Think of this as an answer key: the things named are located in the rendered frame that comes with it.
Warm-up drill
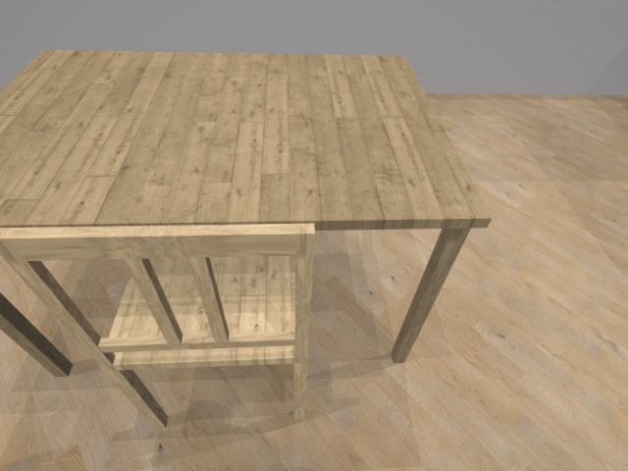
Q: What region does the table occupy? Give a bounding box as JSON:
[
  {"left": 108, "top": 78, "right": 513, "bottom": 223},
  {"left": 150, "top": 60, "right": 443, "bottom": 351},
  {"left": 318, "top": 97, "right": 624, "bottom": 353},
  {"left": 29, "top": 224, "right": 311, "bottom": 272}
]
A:
[{"left": 0, "top": 50, "right": 492, "bottom": 377}]

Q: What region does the chair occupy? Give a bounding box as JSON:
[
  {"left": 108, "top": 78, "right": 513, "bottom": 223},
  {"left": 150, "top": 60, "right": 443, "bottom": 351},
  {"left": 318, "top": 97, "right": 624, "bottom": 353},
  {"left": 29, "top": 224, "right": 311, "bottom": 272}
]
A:
[{"left": 0, "top": 224, "right": 315, "bottom": 429}]

